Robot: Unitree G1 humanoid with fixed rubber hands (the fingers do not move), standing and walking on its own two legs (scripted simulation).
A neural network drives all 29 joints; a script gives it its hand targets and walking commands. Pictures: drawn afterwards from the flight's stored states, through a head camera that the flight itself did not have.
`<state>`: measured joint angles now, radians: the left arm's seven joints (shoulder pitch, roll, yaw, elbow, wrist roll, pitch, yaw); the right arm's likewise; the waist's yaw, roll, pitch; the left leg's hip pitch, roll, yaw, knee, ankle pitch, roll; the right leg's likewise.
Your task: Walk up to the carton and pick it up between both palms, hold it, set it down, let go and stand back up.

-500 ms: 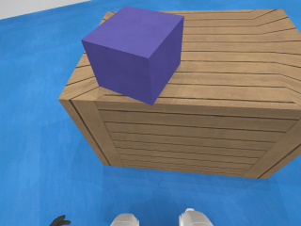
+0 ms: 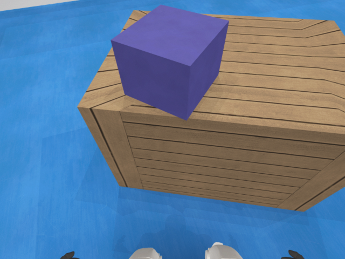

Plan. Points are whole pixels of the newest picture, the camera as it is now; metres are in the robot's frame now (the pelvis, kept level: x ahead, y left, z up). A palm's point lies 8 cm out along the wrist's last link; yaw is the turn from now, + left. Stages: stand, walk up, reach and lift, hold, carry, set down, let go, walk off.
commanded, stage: walk up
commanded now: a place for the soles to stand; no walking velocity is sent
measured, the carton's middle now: (173, 60) +0.69 +0.06 +0.06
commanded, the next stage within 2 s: none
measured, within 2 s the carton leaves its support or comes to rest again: neither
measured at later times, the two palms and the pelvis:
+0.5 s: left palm out of the picture +0.08 +0.31 -0.09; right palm out of the picture +0.11 -0.27 -0.12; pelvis +0.01 +0.00 +0.00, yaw +0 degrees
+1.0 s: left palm out of the picture +0.05 +0.34 -0.08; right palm (283, 242) +0.19 -0.24 -0.12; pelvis +0.07 +0.02 +0.00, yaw +2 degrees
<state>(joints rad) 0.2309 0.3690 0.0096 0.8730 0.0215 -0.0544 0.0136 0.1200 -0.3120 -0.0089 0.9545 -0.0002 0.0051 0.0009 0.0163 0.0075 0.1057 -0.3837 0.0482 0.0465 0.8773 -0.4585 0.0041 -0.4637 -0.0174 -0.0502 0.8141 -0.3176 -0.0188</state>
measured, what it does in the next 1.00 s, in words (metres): lifts its left foot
